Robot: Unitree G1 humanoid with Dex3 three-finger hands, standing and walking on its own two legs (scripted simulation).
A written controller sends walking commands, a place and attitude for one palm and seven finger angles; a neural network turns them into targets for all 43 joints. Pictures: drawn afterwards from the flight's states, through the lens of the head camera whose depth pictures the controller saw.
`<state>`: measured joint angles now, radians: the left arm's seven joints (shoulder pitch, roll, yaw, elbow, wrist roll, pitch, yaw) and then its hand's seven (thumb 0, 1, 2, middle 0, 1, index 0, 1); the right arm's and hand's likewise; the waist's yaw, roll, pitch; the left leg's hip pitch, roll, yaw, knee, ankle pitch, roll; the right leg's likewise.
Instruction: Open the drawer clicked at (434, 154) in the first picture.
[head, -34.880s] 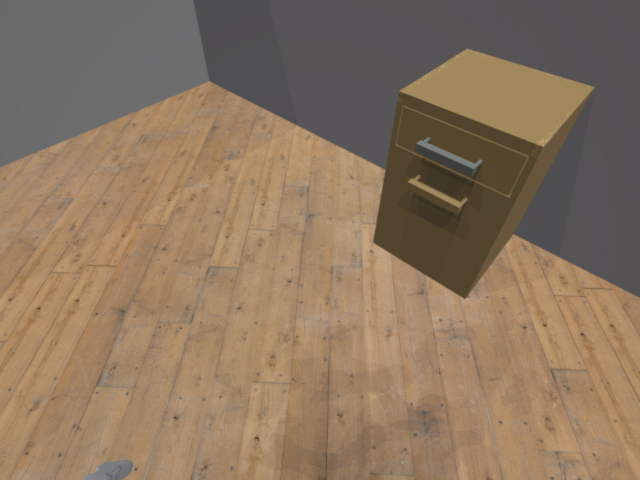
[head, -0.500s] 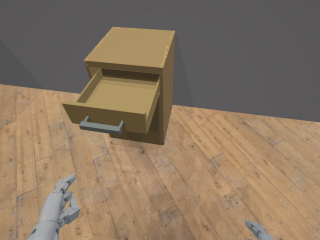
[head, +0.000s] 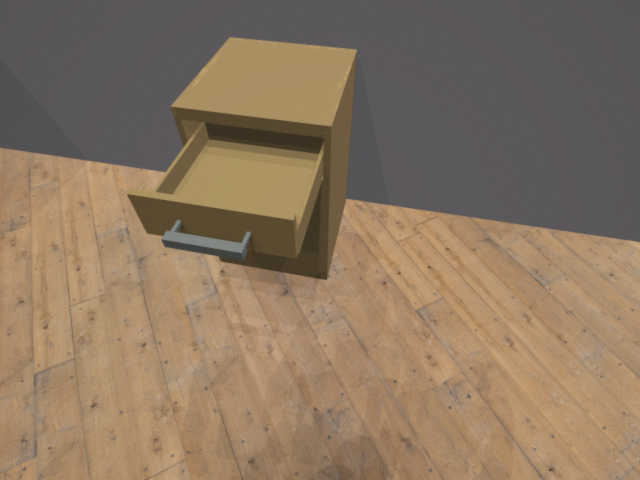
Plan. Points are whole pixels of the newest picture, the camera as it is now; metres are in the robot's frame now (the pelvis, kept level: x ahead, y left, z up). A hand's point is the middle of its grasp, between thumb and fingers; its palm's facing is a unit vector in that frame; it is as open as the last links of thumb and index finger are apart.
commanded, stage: let the arm hang, fingers relaxed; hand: left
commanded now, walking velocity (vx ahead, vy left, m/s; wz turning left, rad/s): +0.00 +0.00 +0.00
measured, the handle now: (208, 237) +0.62 +0.30 -0.20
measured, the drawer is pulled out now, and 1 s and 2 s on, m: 0.30 0.30 0.30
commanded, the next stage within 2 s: look to check the result in 0.44 s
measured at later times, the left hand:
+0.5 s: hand out of the picture -0.01 +0.15 -0.18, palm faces +0.02 -0.99 -0.16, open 7.4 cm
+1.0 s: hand out of the picture -0.02 +0.14 -0.18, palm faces +0.03 -0.99 -0.15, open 7.4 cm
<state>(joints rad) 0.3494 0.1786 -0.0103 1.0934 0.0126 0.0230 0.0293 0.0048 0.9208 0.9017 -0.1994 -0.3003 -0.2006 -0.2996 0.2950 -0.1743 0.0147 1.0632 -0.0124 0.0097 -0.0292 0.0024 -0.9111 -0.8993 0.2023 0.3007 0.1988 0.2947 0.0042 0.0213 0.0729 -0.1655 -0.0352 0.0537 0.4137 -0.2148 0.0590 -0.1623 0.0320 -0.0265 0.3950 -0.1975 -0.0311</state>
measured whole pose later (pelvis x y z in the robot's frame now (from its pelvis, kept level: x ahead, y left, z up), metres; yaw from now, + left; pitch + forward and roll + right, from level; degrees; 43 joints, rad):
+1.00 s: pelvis +0.02 +0.00 +0.00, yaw -1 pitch -2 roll +0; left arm 0.34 0.08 0.00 1.14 0.01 -0.01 0.04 0.01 0.91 0.90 -0.20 -0.30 -0.20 -0.30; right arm 0.34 -0.09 0.01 1.14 -0.01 -0.02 -0.05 0.00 -0.90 -0.90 0.20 0.30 0.20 0.29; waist -0.01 0.01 0.04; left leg -0.14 -0.04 0.07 0.41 -0.24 0.06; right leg -0.16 0.03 -0.01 0.42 -0.23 -0.03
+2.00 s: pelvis +0.03 -0.02 +0.00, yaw +0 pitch -1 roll +0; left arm 0.32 0.09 0.00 1.15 0.01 -0.01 0.04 0.01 0.91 0.90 -0.20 -0.30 -0.20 -0.30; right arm 0.33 -0.09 0.01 1.15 -0.01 -0.01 -0.05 0.00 -0.90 -0.90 0.20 0.30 0.20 0.29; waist -0.01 0.01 0.05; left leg -0.13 -0.02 0.05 0.40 -0.25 0.03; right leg -0.14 0.05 -0.02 0.41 -0.24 -0.06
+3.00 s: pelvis +0.04 -0.04 +0.00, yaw +0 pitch -1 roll +0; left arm 0.32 0.09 0.01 1.14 0.01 -0.02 0.05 0.01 0.91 0.90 -0.20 -0.30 -0.20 -0.30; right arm 0.32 -0.09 0.00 1.15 -0.01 0.00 -0.06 0.00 -0.90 -0.90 0.20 0.30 0.20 0.29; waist -0.01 0.01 0.06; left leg -0.12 0.01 0.03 0.40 -0.26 -0.01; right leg -0.12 0.08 -0.04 0.38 -0.25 -0.09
